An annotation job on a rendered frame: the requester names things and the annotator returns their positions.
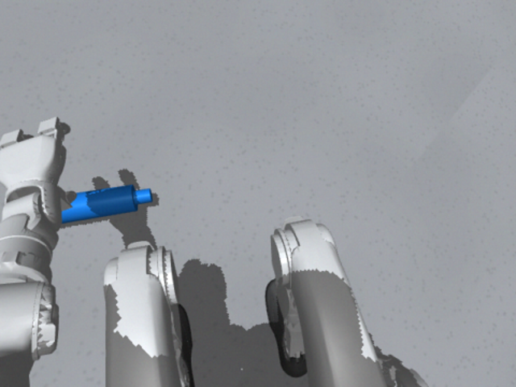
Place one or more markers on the left robot hand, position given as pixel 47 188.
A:
pixel 40 158

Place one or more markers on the left robot arm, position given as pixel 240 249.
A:
pixel 29 315

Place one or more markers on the bottle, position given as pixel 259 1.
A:
pixel 105 202

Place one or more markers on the left robot foot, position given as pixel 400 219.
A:
pixel 186 348

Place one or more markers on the right robot foot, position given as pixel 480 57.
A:
pixel 291 366

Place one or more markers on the right robot hand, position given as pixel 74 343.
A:
pixel 393 368

